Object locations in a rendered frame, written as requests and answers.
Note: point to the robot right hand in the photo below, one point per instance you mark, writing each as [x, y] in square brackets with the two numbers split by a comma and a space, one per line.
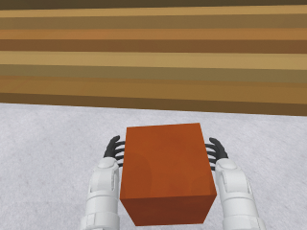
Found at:
[218, 153]

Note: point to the left robot forearm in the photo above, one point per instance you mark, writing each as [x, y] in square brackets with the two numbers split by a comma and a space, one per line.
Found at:
[101, 208]

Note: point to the robot left hand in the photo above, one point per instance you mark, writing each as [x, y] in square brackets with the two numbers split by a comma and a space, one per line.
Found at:
[111, 150]

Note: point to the right robot forearm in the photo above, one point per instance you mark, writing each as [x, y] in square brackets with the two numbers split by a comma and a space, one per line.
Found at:
[237, 199]

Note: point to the carton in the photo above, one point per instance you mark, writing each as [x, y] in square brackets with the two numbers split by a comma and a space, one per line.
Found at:
[166, 175]

